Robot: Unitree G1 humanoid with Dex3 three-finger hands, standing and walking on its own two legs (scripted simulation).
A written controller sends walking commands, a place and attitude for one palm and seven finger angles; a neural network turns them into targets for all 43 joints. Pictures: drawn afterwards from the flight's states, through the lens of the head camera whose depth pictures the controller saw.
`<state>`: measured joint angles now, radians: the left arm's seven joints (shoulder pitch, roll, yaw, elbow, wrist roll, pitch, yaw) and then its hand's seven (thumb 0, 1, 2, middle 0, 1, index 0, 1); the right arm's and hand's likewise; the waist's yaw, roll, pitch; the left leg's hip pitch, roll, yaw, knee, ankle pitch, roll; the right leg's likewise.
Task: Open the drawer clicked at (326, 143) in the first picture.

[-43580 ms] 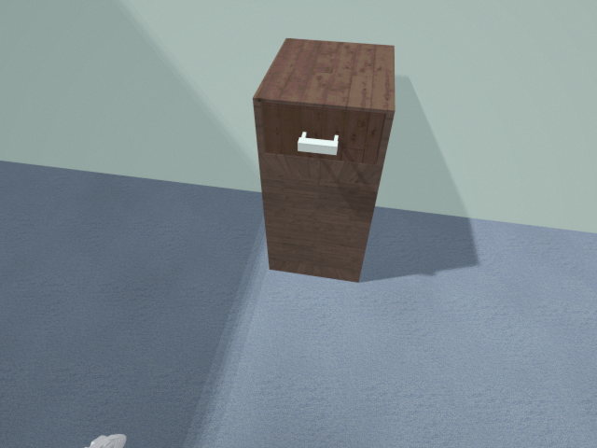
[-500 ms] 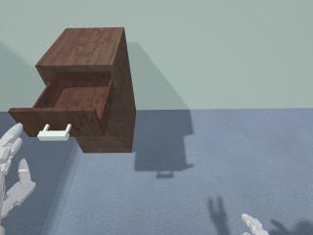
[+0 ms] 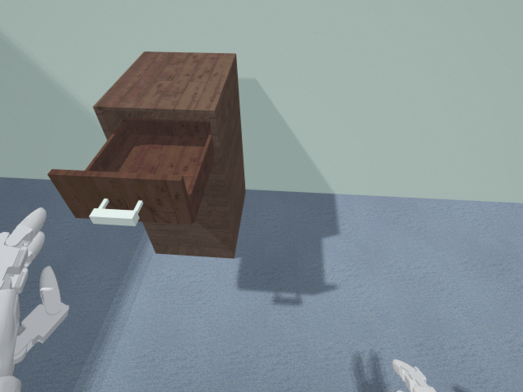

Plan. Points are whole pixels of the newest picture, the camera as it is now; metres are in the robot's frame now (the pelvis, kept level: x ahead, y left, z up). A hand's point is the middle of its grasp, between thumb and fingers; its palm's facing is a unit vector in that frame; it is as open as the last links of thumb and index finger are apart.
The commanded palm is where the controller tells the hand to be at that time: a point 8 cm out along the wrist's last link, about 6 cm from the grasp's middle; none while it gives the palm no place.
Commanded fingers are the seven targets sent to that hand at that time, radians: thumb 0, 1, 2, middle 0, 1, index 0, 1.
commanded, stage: stop stepping back and stand still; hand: left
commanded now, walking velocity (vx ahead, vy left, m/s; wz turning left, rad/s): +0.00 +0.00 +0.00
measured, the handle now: (118, 210) +0.54 +0.39 -0.10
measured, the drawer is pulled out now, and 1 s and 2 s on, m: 0.30 0.30 0.30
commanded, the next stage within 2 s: let the arm hang, fingers relaxed in 0.80 s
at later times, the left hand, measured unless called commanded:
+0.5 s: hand (50, 265) +0.23 +0.28 +0.14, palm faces +0.27 -0.84 -0.47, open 7.4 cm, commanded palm +0.18 +0.33 +0.17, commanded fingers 0.00 0.90 0.90 -0.20 -0.30 -0.20 -0.30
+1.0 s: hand (67, 313) +0.23 +0.31 +0.02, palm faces +0.14 -0.87 -0.47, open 7.4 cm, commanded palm none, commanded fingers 0.00 0.90 0.90 -0.20 -0.30 -0.20 -0.30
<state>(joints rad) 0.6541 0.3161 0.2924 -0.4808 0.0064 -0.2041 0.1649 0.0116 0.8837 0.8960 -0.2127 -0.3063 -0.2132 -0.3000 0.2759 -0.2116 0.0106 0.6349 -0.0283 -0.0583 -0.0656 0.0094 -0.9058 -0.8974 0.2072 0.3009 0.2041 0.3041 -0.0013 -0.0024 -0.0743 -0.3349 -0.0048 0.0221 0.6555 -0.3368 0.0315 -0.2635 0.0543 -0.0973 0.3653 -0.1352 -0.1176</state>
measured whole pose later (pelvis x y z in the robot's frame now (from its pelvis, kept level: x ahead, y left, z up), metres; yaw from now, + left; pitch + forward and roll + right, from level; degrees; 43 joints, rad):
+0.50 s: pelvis +0.04 +0.05 +0.00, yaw -2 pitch +1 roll -1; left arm 0.67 0.41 0.34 -0.60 -0.04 -0.17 0.14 0.01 0.88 0.90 -0.21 -0.31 -0.21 -0.30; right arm 0.20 -0.20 0.03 0.57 0.00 -0.08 -0.05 0.01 -0.91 -0.90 0.21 0.30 0.20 0.30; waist -0.01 -0.02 0.02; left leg -0.21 -0.01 0.06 0.45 -0.27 0.04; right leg -0.24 0.05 -0.05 0.42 -0.21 -0.05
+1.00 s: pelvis +0.01 +0.07 -0.01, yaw -1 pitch +2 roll +0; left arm 0.41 0.36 0.17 -0.05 0.02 -0.08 0.05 0.00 0.89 0.90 -0.20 -0.30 -0.21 -0.30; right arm 0.14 -0.28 0.00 0.72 0.00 -0.08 0.01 0.01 -0.90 -0.90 0.21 0.30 0.21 0.30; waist 0.01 0.04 0.00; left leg -0.30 -0.05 0.07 0.54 -0.27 0.07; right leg -0.34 0.00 -0.05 0.54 -0.23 -0.02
